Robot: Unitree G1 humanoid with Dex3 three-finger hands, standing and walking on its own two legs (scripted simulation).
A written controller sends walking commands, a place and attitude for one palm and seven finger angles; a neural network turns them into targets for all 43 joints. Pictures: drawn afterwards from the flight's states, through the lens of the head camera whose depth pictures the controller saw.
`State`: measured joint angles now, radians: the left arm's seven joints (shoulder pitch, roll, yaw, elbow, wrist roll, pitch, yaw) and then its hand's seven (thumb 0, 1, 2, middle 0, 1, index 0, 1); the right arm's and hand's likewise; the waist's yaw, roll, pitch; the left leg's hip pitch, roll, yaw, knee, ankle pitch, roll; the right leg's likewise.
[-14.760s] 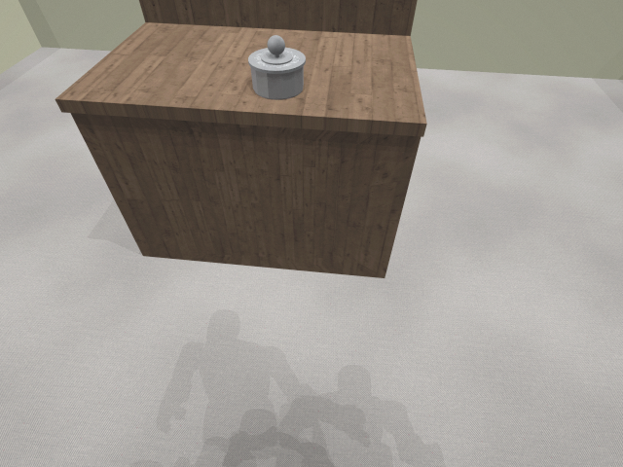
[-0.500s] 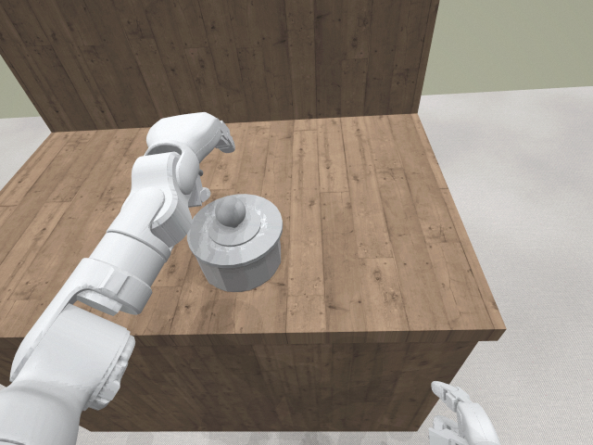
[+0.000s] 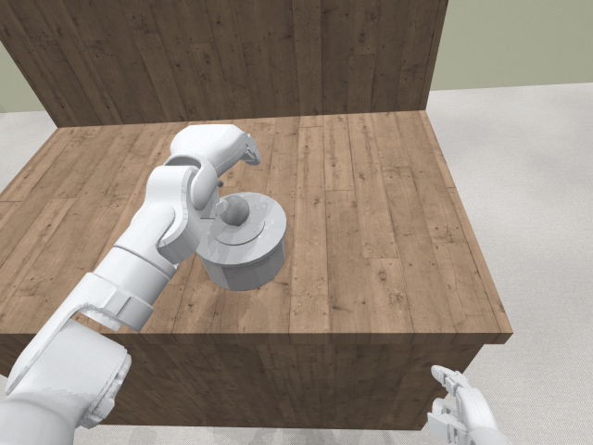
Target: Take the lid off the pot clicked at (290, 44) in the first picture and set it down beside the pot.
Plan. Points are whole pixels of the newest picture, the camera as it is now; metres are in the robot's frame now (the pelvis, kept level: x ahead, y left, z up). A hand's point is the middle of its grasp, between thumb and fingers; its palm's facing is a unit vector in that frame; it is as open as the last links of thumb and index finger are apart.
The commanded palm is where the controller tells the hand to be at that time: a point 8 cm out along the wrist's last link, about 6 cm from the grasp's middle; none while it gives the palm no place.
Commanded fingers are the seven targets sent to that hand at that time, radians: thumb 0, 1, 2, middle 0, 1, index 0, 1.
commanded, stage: move the open hand above the knob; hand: left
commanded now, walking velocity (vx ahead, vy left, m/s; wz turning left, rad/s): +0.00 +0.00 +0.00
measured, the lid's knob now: (234, 210) +0.44 +0.12 +0.08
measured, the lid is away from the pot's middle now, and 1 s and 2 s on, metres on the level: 0.00 0.00 0.00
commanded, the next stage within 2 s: lower the open fingers around the knob in 1.20 s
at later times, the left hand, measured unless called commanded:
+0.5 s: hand (213, 193) +0.41 +0.13 +0.15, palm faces -0.20 -0.06 -0.98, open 10.4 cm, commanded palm +0.39 +0.13 +0.22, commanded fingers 0.00 -0.36 1.50 -0.82 -0.08 -0.82 -0.08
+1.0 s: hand (206, 173) +0.42 +0.14 +0.17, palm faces -0.12 -0.08 -0.99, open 10.3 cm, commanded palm +0.38 +0.14 +0.22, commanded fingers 0.00 -0.36 1.50 -0.82 -0.08 -0.82 -0.08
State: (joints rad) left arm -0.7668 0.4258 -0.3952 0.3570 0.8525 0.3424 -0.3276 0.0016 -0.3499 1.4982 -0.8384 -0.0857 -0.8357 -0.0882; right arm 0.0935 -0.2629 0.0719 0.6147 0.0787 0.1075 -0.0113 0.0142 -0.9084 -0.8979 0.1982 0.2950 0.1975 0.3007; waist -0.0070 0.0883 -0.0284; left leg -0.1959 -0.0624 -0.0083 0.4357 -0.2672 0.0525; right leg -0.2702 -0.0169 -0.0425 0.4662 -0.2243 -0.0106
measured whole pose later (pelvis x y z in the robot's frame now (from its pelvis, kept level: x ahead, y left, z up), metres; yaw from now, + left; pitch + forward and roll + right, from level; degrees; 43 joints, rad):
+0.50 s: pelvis +0.00 +0.00 +0.00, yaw +0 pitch +2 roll +0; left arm -0.76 0.40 -0.37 0.42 0.86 0.40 -0.33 0.00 -0.35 1.50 -0.83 -0.08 -0.83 -0.09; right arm 0.12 -0.26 0.07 0.60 0.09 0.15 0.02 0.01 -0.91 -0.90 0.20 0.30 0.20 0.30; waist -0.01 0.09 -0.05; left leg -0.22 -0.06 -0.01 0.44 -0.26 0.05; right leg -0.30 -0.02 -0.04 0.47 -0.22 -0.01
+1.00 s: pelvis +0.00 +0.00 +0.00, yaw +0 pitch +2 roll +0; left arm -0.81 0.41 -0.33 0.45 0.85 0.39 -0.31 0.00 -0.35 1.50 -0.84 -0.09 -0.83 -0.09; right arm 0.11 -0.27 0.07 0.62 0.09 0.11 0.00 0.01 -0.91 -0.90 0.20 0.29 0.20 0.30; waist 0.00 0.09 -0.05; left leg -0.21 -0.06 0.00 0.44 -0.26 0.05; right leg -0.28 -0.01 -0.04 0.47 -0.22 -0.01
